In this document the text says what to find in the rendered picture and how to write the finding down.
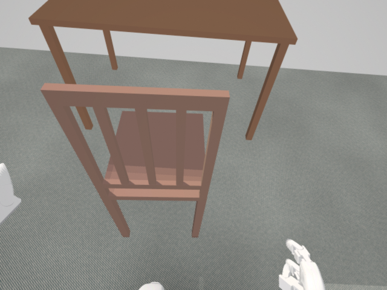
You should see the chair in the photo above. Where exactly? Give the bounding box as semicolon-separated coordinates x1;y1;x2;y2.
41;83;230;237

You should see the robot right hand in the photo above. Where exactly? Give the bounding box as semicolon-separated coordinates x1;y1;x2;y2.
279;239;325;290

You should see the table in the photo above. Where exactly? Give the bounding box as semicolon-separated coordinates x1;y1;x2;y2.
29;0;297;140

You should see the robot left hand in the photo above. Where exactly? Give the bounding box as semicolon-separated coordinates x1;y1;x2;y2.
0;163;21;225

